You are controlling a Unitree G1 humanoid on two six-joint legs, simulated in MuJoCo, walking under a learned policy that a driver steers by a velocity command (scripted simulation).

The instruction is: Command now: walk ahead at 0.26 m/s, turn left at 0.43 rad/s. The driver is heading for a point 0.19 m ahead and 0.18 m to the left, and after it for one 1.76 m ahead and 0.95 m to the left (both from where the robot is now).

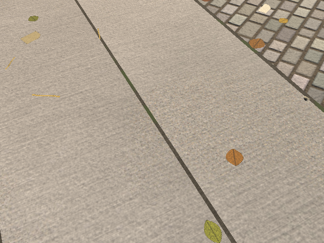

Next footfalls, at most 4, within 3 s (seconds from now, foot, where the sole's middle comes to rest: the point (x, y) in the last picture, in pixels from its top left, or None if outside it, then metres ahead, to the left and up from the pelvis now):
0.28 left None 0.21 0.14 -0.77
0.76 right None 0.27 -0.07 -0.77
1.16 left None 0.11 0.15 -0.77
1.64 right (134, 231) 0.53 0.19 -0.77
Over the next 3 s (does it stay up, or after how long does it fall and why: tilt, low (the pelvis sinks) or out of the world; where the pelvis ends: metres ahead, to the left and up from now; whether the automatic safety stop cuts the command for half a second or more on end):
stays up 0.93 0.62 0.01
